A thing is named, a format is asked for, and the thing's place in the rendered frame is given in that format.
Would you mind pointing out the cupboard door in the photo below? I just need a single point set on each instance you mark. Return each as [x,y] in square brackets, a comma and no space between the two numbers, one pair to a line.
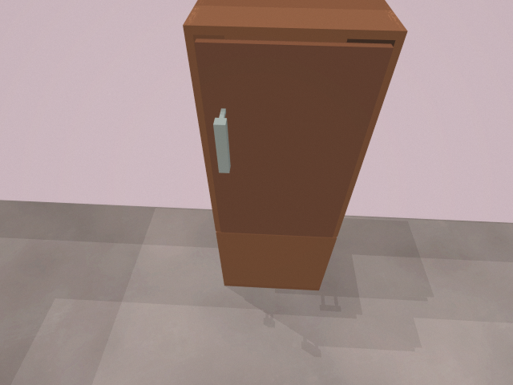
[297,115]

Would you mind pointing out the handle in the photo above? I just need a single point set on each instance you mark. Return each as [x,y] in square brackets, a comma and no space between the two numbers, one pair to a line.
[220,126]

